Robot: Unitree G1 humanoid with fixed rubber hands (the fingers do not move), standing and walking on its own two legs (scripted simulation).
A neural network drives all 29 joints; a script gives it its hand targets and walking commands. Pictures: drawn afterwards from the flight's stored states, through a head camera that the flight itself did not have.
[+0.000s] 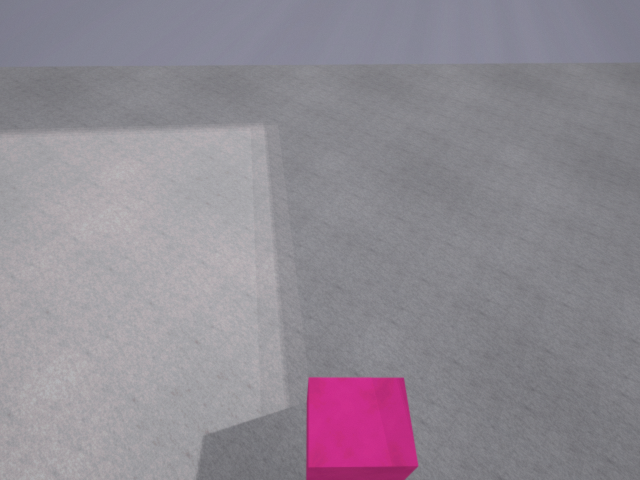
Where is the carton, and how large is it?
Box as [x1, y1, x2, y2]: [306, 377, 417, 479]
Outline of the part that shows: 309,377 307,392 306,479 404,479 417,466 403,378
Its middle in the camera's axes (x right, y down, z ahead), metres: +0.09 +0.53 +1.08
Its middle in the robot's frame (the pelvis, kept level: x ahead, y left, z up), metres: +0.40 -0.09 -0.68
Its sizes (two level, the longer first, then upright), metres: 0.268 0.220 0.191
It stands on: the floor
